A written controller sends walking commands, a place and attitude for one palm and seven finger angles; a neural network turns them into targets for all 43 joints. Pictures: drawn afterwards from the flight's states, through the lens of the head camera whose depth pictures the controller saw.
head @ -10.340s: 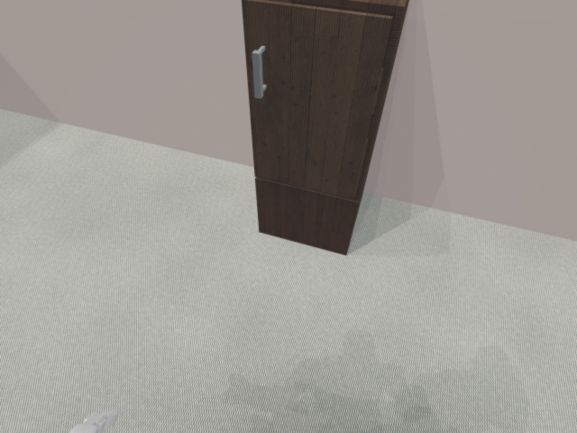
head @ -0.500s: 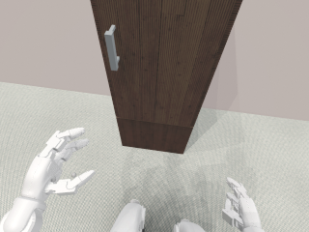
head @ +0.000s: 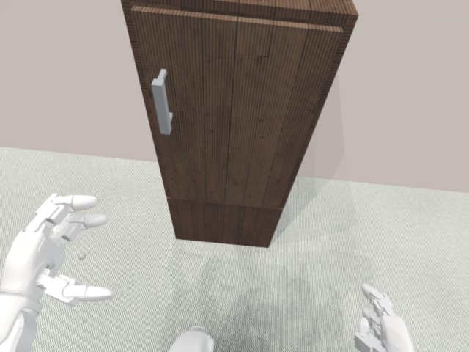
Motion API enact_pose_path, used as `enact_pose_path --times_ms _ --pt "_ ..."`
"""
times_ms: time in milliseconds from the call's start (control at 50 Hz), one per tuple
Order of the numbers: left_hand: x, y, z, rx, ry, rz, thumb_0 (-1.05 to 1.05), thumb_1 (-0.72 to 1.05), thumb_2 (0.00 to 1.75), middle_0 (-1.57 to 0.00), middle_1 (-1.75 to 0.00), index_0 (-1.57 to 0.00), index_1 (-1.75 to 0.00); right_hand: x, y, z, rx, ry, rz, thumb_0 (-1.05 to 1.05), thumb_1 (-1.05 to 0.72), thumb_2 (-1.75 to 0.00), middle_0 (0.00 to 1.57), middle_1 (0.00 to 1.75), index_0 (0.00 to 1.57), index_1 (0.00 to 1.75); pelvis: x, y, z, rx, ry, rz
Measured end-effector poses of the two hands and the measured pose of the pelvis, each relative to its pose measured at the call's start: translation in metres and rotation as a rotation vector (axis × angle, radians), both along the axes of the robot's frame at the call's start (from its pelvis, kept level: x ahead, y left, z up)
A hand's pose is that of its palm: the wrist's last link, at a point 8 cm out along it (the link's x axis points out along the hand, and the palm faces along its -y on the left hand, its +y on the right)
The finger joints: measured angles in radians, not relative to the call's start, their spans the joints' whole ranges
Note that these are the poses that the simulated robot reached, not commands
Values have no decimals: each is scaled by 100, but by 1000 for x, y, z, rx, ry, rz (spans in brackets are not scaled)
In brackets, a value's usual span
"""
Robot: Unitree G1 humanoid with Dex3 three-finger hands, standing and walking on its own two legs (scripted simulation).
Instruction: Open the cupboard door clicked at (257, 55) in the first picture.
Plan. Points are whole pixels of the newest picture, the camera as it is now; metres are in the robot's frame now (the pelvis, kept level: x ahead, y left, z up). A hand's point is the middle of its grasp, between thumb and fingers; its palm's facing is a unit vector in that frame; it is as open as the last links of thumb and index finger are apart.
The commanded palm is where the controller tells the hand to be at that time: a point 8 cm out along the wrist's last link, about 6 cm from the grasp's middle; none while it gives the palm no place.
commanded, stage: raise the hand with hooked fingers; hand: left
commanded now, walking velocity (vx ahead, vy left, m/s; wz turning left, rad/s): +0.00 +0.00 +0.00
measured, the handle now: (164, 102) +0.58 +0.19 +0.08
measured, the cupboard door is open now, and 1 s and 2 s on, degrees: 0 0 0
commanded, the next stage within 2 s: move the hooked fingers beside the handle in 0.90 s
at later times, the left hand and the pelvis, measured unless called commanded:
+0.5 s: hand (51, 219) +0.28 +0.29 +0.10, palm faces -0.01 -1.00 -0.03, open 14.0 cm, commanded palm +0.24 +0.33 +0.10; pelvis -0.01 +0.01 +0.02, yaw +1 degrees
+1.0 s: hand (58, 221) +0.28 +0.28 +0.09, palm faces +0.00 -1.00 -0.02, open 14.0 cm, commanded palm +0.25 +0.32 +0.10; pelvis -0.01 +0.00 +0.02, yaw +1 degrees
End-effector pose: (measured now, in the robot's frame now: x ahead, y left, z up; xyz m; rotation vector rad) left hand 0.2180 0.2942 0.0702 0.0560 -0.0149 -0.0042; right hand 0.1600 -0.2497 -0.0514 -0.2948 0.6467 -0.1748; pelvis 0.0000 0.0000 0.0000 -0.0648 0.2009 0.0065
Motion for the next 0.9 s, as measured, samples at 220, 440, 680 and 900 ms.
enact_pose_path --times_ms 220,440,680,900 --pt "14 27 4 -27 92 1 -1 -47 32 -30 -118 -30 -118 -3 22 6 36 4 43 1 -90 -90 21 30 20 30 -7 6 10 -5 -34 13" --pt "35 47 31 -14 1 21 -1 -49 30 -30 -120 -30 -120 -33 13 4 12 79 7 1 -90 -90 21 30 20 30 -13 7 16 -1 -61 13" --pt "36 39 21 -34 30 2 -1 -50 30 -30 -120 -30 -120 -43 2 8 -3 91 -13 1 -90 -90 21 30 20 30 -12 7 18 6 -59 1" --pt "36 37 27 -21 25 1 -1 -50 30 -30 -120 -30 -120 -27 6 8 18 64 8 1 -90 -90 21 30 20 30 -8 3 18 6 -59 8"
